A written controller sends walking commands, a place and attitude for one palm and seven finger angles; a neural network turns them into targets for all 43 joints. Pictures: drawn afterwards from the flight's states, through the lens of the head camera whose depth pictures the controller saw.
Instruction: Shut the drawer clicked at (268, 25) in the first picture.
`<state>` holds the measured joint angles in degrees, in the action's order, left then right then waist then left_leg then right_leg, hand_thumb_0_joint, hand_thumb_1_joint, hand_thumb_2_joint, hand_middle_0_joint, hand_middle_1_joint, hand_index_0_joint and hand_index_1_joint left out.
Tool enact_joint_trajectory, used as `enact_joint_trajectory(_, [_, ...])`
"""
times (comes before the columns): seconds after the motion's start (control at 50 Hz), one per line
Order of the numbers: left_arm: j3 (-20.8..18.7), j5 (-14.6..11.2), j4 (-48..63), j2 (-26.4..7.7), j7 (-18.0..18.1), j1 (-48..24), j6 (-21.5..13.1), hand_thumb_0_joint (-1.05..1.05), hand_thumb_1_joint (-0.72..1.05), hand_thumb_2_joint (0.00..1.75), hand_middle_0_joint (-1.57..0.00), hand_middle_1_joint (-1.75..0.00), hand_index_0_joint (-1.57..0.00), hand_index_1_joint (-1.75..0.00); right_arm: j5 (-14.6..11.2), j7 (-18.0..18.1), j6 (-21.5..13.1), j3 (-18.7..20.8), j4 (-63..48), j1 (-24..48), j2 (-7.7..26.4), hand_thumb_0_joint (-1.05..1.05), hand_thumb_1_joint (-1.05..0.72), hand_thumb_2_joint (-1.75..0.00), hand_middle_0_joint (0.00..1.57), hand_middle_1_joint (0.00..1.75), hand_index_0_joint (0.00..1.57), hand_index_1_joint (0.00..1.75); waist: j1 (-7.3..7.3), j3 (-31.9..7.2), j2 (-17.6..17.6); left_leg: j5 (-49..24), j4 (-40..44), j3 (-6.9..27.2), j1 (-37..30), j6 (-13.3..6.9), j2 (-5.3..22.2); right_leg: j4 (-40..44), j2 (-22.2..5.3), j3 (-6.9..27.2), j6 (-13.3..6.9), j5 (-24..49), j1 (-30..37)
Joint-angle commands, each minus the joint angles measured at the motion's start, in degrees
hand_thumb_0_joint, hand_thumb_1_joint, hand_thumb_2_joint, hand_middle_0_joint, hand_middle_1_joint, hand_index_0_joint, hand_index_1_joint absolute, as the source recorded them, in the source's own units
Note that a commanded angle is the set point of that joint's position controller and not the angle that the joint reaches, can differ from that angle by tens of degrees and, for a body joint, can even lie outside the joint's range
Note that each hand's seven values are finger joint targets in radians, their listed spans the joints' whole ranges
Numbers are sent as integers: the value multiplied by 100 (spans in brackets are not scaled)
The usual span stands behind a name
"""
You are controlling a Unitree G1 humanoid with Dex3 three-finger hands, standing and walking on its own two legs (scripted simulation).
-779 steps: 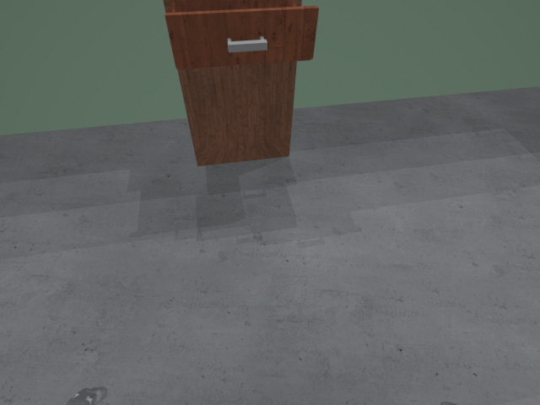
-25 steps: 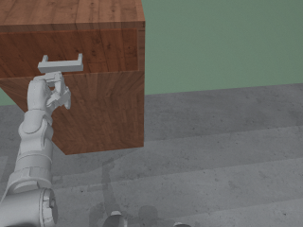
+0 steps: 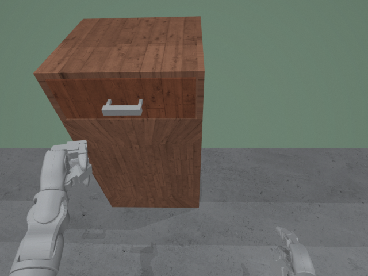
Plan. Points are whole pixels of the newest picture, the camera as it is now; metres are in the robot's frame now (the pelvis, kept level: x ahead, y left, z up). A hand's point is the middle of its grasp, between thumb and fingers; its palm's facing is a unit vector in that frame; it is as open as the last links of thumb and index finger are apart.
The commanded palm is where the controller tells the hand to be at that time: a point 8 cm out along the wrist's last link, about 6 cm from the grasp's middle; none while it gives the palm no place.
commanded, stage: draw the hand back to the body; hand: left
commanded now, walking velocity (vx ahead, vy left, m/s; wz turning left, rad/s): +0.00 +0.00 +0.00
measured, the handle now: (123, 106) +0.59 +0.25 +0.03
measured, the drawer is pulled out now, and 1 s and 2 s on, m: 0.00 0.00 0.00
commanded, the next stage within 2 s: step back with the hand held close in 0.66 s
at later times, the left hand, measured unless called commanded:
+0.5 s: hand (41, 197) +0.20 +0.24 +0.17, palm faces +0.37 -0.84 -0.41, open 3.2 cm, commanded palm +0.15 +0.28 +0.19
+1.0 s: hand (36, 197) +0.20 +0.24 +0.17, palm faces +0.30 -0.82 -0.49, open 3.2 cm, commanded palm +0.14 +0.29 +0.19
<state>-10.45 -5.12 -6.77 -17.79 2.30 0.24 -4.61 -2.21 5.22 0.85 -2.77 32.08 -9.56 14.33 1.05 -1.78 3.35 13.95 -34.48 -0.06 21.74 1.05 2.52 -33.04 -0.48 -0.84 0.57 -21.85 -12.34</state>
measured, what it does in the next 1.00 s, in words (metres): stands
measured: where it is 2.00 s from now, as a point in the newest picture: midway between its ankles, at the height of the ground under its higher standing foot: outside the picture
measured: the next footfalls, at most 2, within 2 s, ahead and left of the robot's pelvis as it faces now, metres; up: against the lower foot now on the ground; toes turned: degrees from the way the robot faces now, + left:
right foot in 1.88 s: -0.20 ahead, -0.06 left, +0.00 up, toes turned -3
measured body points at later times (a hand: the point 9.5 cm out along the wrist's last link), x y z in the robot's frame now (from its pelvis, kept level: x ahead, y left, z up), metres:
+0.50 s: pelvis +0.01 +0.00 +0.01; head -0.01 -0.03 +0.46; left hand +0.17 +0.28 +0.20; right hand +0.20 -0.22 -0.07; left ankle +0.04 +0.13 -0.73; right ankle -0.05 -0.13 -0.73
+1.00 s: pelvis +0.00 +0.01 +0.01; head +0.01 -0.01 +0.46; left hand +0.17 +0.29 +0.20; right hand +0.19 -0.23 -0.07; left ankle +0.04 +0.13 -0.73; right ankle -0.05 -0.13 -0.73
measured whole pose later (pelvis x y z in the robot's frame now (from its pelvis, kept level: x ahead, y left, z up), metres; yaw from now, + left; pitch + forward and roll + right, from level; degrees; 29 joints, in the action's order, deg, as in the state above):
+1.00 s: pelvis +0.00 +0.01 +0.01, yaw -1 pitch -1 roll -1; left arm -19.8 -3.3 28.4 -21.1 4.1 34.1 -9.8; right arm 0.2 4.1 1.8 0.0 31.3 -9.2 14.0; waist 0.6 1.4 4.0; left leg 9.8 -25.1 -1.3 14.3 0.4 2.2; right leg -21.3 -0.9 0.0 1.6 -16.0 -4.3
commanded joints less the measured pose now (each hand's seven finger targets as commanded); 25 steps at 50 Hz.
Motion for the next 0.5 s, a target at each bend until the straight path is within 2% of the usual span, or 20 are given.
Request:
enact_joint_trajectory(0.0, [-553,53,1879,-1180,310,-1130,-352,0,90,90,-140,-160,-140,-160,88,85,-358,245,-737,638,618,0,-90,-90,20,30,20,30,-5,-778,-128,-687,792,-153,-1852,-319,-279,1147,232,-85,-132,1495,-362])
enact_joint_trajectory(0.02, [-495,54,2046,-1058,326,-945,-362,0,90,90,-140,-160,-140,-160,91,85,-373,229,-741,655,574,0,-90,-90,20,30,20,30,-3,-810,-16,-752,862,-163,-1951,-314,-269,1146,197,-84,-139,1541,-210])
enact_joint_trajectory(0.04, [-526,57,2141,-1047,339,-780,-366,0,90,90,-140,-160,-140,-160,111,77,-389,214,-732,685,562,0,-90,-90,20,30,20,30,24,-667,-63,-760,948,-158,-1981,-300,-262,1222,203,-110,-138,1534,-180])
enact_joint_trajectory(0.06, [-539,66,2268,-1018,345,-572,-371,0,90,90,-140,-160,-140,-160,123,75,-405,226,-729,706,556,0,-90,-90,20,30,20,30,44,-687,-19,-816,995,-181,-2060,-301,-261,1261,194,-102,-133,1587,-92])
enact_joint_trajectory(0.1, [-729,71,2500,-1134,345,-114,-397,0,90,90,-140,-160,-140,-160,165,55,-457,251,-709,726,572,0,-90,-90,20,30,20,30,105,-632,-194,-1017,1069,-189,-2147,-299,-266,1419,232,-114,-133,1758,35])
enact_joint_trajectory(0.14, [-639,72,2850,-967,320,195,-416,0,90,90,-140,-160,-140,-160,169,31,-469,238,-730,756,526,0,-90,-90,20,30,20,30,112,-604,10,-1129,1156,-209,-2255,-279,-253,1426,197,-121,-134,1843,169])
enact_joint_trajectory(0.2, [-887,77,3074,-1095,319,850,-420,0,90,90,-140,-160,-140,-160,216,9,-514,280,-701,794,536,0,-90,-90,20,30,20,30,175,-362,-136,-1222,1215,-250,-2272,-286,-253,1608,217,-118,-114,1937,212])
enact_joint_trajectory(0.22, [-821,61,3297,-984,315,967,-440,0,90,90,-140,-160,-140,-160,210,-2,-516,268,-732,759,497,0,-90,-90,20,30,20,30,153,-427,-127,-1241,1248,-227,-2280,-280,-247,1540,185,-141,-114,1941,326])
enact_joint_trajectory(0.3, [-1038,73,3796,-1094,319,1586,-488,0,90,90,-140,-160,-140,-160,241,-21,-594,309,-726,811,499,0,-90,-90,20,30,20,30,197,-210,-101,-1202,1256,-257,-2326,-276,-246,1730,207,-126,-94,1860,240])
enact_joint_trajectory(0.32, [-1005,64,3966,-1028,321,1703,-502,0,90,90,-140,-160,-140,-160,240,-21,-603,299,-741,793,467,0,-90,-90,20,30,20,30,191,-208,52,-1152,1281,-245,-2298,-267,-242,1679,174,-129,-96,1795,288])
enact_joint_trajectory(0.4, [-1254,88,4437,-1159,345,2417,-572,0,90,90,-140,-160,-140,-160,255,-26,-723,349,-747,759,479,0,-90,-90,20,30,20,30,256,-265,-99,-1356,1187,-266,-2354,-265,-229,1697,210,-145,-89,2024,310])
enact_joint_trajectory(0.42, [-1227,76,4579,-1101,347,2509,-593,0,90,90,-140,-160,-140,-160,250,-29,-739,333,-770,731,452,0,-90,-90,20,30,20,30,247,-264,77,-1321,1196,-245,-2302,-256,-229,1625,175,-141,-100,1990,360])
enact_joint_trajectory(0.46, [-1372,63,4656,-1148,357,2826,-605,0,90,90,-140,-160,-140,-160,242,-14,-779,351,-789,721,434,0,-90,-90,20,30,20,30,286,-185,-166,-1304,1172,-252,-2258,-265,-218,1623,191,-169,-79,2007,308])
enact_joint_trajectory(0.48, [-1251,75,4538,-1026,342,2782,-592,0,90,90,-140,-160,-140,-160,246,-9,-779,341,-746,716,437,0,-90,-90,20,30,20,30,245,-38,-235,-1232,1180,-262,-2218,-269,-228,1642,196,-165,-71,1952,227])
